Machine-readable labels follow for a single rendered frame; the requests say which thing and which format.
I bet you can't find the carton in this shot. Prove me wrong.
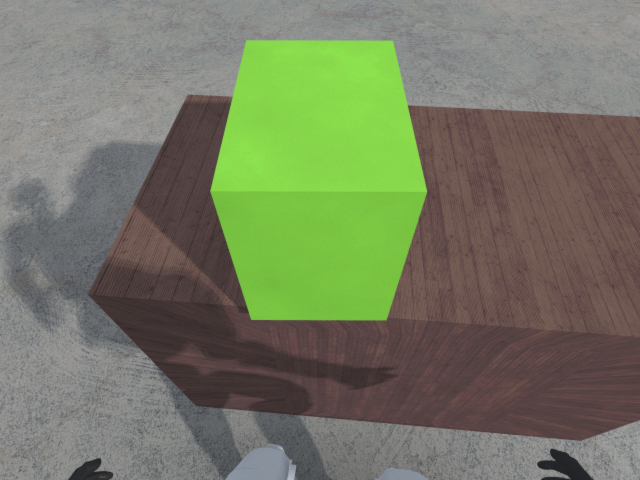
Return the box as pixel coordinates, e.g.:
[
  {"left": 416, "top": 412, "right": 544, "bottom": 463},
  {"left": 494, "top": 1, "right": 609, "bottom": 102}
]
[{"left": 210, "top": 40, "right": 427, "bottom": 320}]

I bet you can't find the robot left thigh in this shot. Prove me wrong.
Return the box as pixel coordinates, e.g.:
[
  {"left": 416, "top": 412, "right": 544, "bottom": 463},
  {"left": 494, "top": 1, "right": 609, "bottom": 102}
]
[{"left": 225, "top": 448, "right": 296, "bottom": 480}]

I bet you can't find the right robot hand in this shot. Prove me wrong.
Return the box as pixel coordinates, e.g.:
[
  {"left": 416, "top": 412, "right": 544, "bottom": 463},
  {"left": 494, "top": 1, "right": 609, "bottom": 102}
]
[{"left": 537, "top": 449, "right": 593, "bottom": 480}]

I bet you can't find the left robot hand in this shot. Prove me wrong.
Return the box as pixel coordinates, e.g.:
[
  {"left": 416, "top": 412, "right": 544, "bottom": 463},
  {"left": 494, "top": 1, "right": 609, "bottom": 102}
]
[{"left": 68, "top": 458, "right": 113, "bottom": 480}]

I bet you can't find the robot left shin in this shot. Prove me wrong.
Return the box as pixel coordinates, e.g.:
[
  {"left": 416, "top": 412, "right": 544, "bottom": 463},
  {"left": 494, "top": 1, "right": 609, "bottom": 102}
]
[{"left": 266, "top": 444, "right": 285, "bottom": 453}]

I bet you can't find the pedestal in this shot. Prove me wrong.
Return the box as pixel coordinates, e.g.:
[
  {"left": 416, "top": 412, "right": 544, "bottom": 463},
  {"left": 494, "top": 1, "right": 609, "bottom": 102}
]
[{"left": 88, "top": 95, "right": 640, "bottom": 441}]

